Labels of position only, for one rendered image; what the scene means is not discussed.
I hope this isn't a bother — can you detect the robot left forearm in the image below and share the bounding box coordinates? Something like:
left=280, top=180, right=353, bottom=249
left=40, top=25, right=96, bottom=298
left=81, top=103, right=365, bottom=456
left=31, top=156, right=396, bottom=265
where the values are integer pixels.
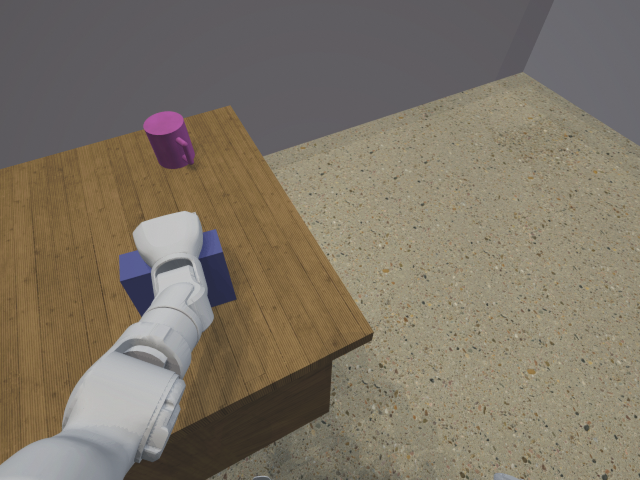
left=62, top=253, right=214, bottom=430

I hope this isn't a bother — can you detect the robot left hand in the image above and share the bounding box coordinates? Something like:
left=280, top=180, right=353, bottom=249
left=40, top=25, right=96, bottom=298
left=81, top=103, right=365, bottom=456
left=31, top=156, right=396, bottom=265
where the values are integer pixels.
left=133, top=211, right=203, bottom=268

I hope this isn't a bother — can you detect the table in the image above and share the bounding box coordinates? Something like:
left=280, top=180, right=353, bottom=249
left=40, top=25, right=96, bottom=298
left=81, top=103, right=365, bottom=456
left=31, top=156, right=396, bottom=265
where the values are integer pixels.
left=0, top=105, right=374, bottom=480

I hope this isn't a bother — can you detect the sponge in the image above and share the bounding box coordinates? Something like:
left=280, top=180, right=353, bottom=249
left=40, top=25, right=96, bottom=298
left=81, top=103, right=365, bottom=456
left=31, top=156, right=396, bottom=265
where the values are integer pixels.
left=119, top=229, right=236, bottom=317

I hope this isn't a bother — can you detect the left robot upper arm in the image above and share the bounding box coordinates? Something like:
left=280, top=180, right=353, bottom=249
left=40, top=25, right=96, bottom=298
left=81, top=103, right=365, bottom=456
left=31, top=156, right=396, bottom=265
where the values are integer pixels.
left=0, top=351, right=186, bottom=480

